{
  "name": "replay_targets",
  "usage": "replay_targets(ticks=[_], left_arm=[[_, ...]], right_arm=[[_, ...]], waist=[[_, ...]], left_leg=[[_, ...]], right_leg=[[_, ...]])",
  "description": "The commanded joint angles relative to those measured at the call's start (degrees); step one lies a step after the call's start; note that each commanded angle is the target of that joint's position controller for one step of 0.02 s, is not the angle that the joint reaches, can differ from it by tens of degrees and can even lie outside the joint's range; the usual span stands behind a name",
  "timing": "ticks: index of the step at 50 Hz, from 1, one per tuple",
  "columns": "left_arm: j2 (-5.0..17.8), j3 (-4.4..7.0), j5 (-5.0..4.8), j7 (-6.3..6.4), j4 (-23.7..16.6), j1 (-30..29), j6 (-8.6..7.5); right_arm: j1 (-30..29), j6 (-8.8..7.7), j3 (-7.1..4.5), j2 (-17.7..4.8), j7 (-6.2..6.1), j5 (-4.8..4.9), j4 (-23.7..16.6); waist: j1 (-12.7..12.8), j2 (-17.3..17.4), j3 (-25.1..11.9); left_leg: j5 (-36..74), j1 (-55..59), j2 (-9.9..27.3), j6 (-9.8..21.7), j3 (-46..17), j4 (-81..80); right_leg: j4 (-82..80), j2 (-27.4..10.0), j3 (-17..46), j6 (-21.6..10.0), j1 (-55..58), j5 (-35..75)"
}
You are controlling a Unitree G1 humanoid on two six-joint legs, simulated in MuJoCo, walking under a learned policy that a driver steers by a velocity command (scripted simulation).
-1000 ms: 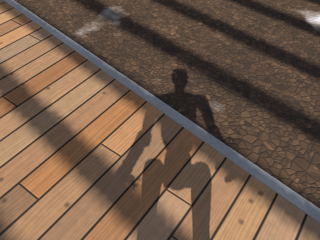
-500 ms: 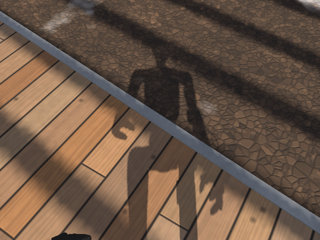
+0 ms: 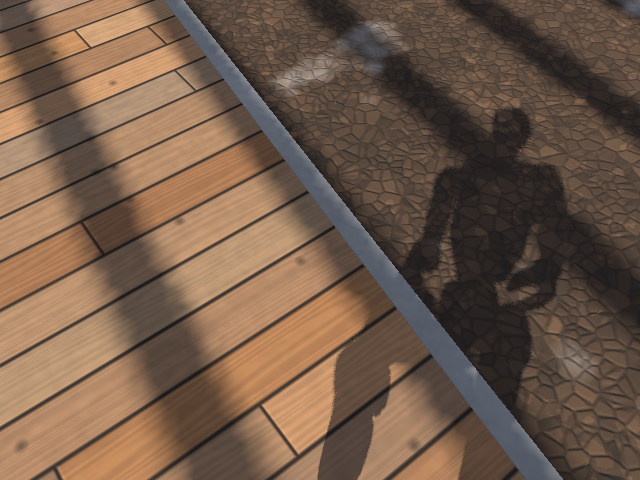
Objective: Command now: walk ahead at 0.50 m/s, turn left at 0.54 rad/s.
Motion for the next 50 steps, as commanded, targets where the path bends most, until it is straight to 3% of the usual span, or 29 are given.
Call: replay_targets(ticks=[1, 3, 4, 5, 6, 7, 8, 9, 11, 13, 16, 20, 25, 27, 28, 29, 30, 31, 32, 33, 34, 35, 36, 38, 41, 45, 50], left_arm=[[10.15, 2.01, 0.17, 1.06, -1.51, 1.97, 0.46], [11.97, 2.63, 0.46, 1.15, -2.06, 0.76, 1.54], [12.36, 2.81, 0.37, 0.79, -2.65, 0.06, 2.01], [11.10, 2.59, 0.21, 0.40, -4.30, -0.44, 1.93], [5.67, 1.94, -0.56, -0.93, -9.00, -0.46, 1.31], [10.21, 2.50, -0.10, -1.26, -11.07, -7.76, 0.28], [9.21, 2.13, -0.77, -1.51, -12.09, -10.21, -0.62], [9.23, 2.16, -0.87, -1.31, -11.22, -8.75, -1.00], [8.26, 2.04, 1.17, -1.31, -10.69, -6.95, 1.00], [7.33, 1.94, 1.92, -1.78, -11.24, -6.86, 2.92], [7.08, 1.72, 1.70, -2.14, -14.07, -13.20, 3.84], [7.47, 1.39, 1.31, -2.40, -17.48, -22.27, 3.89], [7.90, 0.62, 0.71, -2.85, -21.15, -30.21, 2.97], [8.94, 0.69, 0.44, -2.81, -21.77, -29.19, 2.41], [9.77, 0.94, 0.30, -2.62, -21.08, -25.88, 2.12], [11.21, 1.53, 0.17, -2.13, -19.44, -20.24, 1.78], [12.78, 2.27, 0.22, -1.46, -17.08, -11.91, 1.15], [16.07, 3.18, 1.37, -0.48, -16.21, -3.20, 0.53], [21.34, 4.27, 2.95, -0.06, -16.80, -0.82, 0.89], [18.86, 4.26, 1.77, -0.36, -17.00, -4.02, 1.88], [13.33, 3.04, 1.27, -0.50, -17.91, -8.61, 2.11], [9.88, 2.18, 1.04, -0.76, -17.74, -11.19, 2.00], [8.98, 1.85, 1.13, -0.81, -17.10, -11.26, 1.77], [8.85, 1.79, 0.60, -0.97, -15.33, -9.51, 0.84], [9.56, 2.25, -0.10, -1.58, -13.89, -7.29, -0.62], [9.71, 2.49, 0.08, -1.64, -12.32, -4.98, -0.55], [11.71, 3.06, 0.08, -1.29, -11.11, -2.90, -0.20]], right_arm=[[-0.93, -0.50, -0.67, -3.49, -0.22, -0.24, -3.62], [7.16, -0.67, -1.81, -5.52, -0.75, -0.28, -1.47], [14.57, -1.15, -2.88, -7.24, -1.24, -0.58, 0.85], [21.74, -1.29, -4.72, -12.13, -2.14, -1.24, 2.42], [18.05, -0.52, -6.15, -17.73, -2.50, -0.27, 0.65], [19.79, 0.21, -6.01, -17.03, -2.73, 0.95, 0.65], [16.70, 0.07, -5.34, -14.43, -3.30, 1.22, 1.09], [14.32, -0.36, -4.61, -11.14, -3.39, 1.36, 1.26], [10.97, -1.67, -3.66, -8.71, -3.82, 1.64, 0.71], [12.33, -2.96, -3.57, -9.36, -3.56, 2.04, 1.03], [15.88, -3.33, -4.01, -11.30, -3.32, 1.92, 1.49], [21.01, -2.98, -3.99, -11.28, -3.29, 1.76, 1.89], [25.08, -2.63, -4.02, -11.96, -3.96, 1.00, 1.91], [23.94, -2.65, -4.23, -12.86, -4.47, 0.78, 1.26], [21.84, -2.73, -4.39, -13.57, -4.61, 0.72, 0.59], [19.74, -2.95, -4.58, -14.44, -4.46, 0.65, -0.10], [18.36, -3.32, -4.62, -14.77, -3.93, 1.02, -0.40], [18.54, -3.84, -3.85, -11.91, -3.29, 1.66, -1.59], [24.89, -3.77, -2.42, -4.87, -3.39, 3.59, -3.50], [25.74, -3.13, -2.81, -9.91, -3.79, 1.73, -2.89], [22.27, -2.49, -3.19, -11.16, -3.69, 0.88, -2.26], [19.03, -2.26, -3.02, -10.56, -3.13, 0.65, -2.58], [17.92, -1.88, -2.95, -9.59, -2.60, 0.43, -2.83], [17.90, -0.52, -2.74, -8.45, -1.51, -0.27, -3.14], [13.72, 0.42, -2.31, -7.33, -0.51, -0.25, -5.28], [5.68, 0.36, -1.61, -6.37, 0.35, -0.19, -8.45], [-3.23, -0.14, -0.49, -5.15, 1.56, -0.15, -11.69]], waist=[[-2.47, -6.49, -0.24], [-6.12, -7.47, -4.98], [-9.45, -5.91, -8.84], [-12.50, -0.39, -13.56], [-7.31, 13.81, -16.79], [-10.13, 2.92, -15.57], [-7.98, 0.28, -8.54], [-4.80, -4.14, -3.66], [-1.10, -4.37, -2.77], [-0.27, -3.04, -3.56], [-1.85, -0.79, -2.11], [-5.56, 1.61, -1.50], [-8.42, 2.86, -1.13], [-7.04, 3.69, -1.17], [-4.99, 4.09, -1.72], [-2.36, 4.14, -3.91], [1.79, 1.70, -8.17], [5.16, -2.46, -15.43], [1.90, -15.96, -23.40], [0.00, -14.26, -22.30], [-1.05, -6.57, -12.47], [-1.36, -2.69, -7.19], [-1.96, -4.41, -5.08], [-2.99, -7.58, -3.78], [-3.14, -7.08, -3.38], [-2.04, -6.39, -1.45], [-0.11, -6.24, 0.33]], left_leg=[[-6.50, 4.94, -4.54, 3.09, 3.80, -2.41], [-12.56, 14.01, -8.00, 6.10, 3.93, -4.43], [-12.04, 23.95, -9.24, 7.89, 2.50, -9.19], [-17.38, 36.97, -0.63, 11.12, -9.96, -12.64], [-16.11, 53.09, 15.47, 20.71, -43.66, -19.08], [-13.88, 51.62, 16.02, 21.13, -45.98, -24.12], [-10.67, 45.29, 15.32, 18.95, -38.09, -25.09], [-2.92, 36.87, 12.73, 15.93, -32.56, -26.08], [6.65, 29.16, 7.00, 12.79, -24.42, -26.55], [12.24, 26.83, 4.65, 12.35, -21.64, -26.64], [11.84, 25.68, 2.67, 10.82, -20.66, -27.74], [11.85, 30.21, 1.77, 8.35, -22.09, -26.63], [16.69, 36.82, 3.05, 7.79, -25.20, -22.71], [18.50, 36.91, 3.96, 6.45, -26.89, -20.77], [20.96, 34.94, 3.82, 5.16, -26.88, -19.02], [26.98, 32.66, 2.87, 3.81, -26.52, -14.49], [28.77, 30.25, -0.02, 2.47, -24.48, -4.78], [16.82, 23.03, -3.70, 1.25, -21.80, 9.59], [-25.72, 5.82, -12.38, -0.86, -15.01, 27.12], [-28.66, -0.62, -9.34, -0.37, -14.21, 34.24], [-22.83, -1.84, -5.87, -0.56, -13.67, 35.31], [-18.66, -0.81, -3.82, -0.97, -12.62, 32.69], [-17.26, 0.56, -2.34, -1.36, -12.12, 30.53], [-16.24, 2.79, -1.08, -2.07, -11.10, 28.91], [-13.11, -1.08, -0.05, -2.60, -10.48, 27.40], [-5.81, -5.85, 1.02, -3.75, -8.76, 19.25], [-0.92, 0.01, 0.72, -2.31, -3.24, 2.87]], right_leg=[[6.01, -17.26, 2.13, -3.11, 1.30, 61.98], [19.92, -17.98, 1.73, -3.85, 1.46, 68.18], [32.01, -17.52, 1.41, -3.31, -2.94, 60.91], [49.62, -15.35, 1.16, -1.63, -15.12, 40.73], [71.76, -0.88, 6.06, 2.42, -42.59, -10.28], [73.08, -2.09, 17.75, 1.87, -49.93, -7.20], [68.86, -5.56, 19.10, 1.36, -51.46, -1.61], [62.18, -7.60, 18.77, 1.39, -47.63, 1.28], [55.49, -9.19, 19.15, 2.83, -40.30, 2.05], [51.85, -8.98, 18.14, 4.21, -38.55, 2.50], [44.49, -8.85, 16.78, 5.61, -41.77, 8.73], [34.18, -7.39, 16.83, 5.70, -45.50, 16.67], [24.61, -4.32, 16.90, 4.31, -45.55, 17.93], [20.25, -3.40, 17.83, 3.08, -40.58, 16.38], [17.82, -2.50, 17.88, 2.19, -34.58, 14.52], [16.60, -0.79, 17.39, 1.17, -26.00, 11.95], [13.15, -0.63, 17.01, -0.12, -15.01, 13.25], [11.59, -9.77, 25.76, -2.41, -1.28, 5.29], [7.94, -27.48, 51.08, -8.15, 13.89, 0.79], [3.01, -28.31, 62.87, -10.69, 9.30, -6.93], [1.71, -25.81, 53.59, -9.54, 0.34, -9.48], [0.79, -22.37, 44.13, -8.18, -6.40, -3.71], [-0.25, -19.77, 37.28, -6.71, -10.05, 2.96], [-1.80, -17.30, 29.20, -5.74, -14.03, 11.76], [-3.82, -17.97, 23.41, -6.80, -13.20, 19.42], [-5.24, -17.07, 15.76, -6.75, -11.39, 22.92], [-4.81, -16.77, 8.58, -4.85, -10.25, 25.08]])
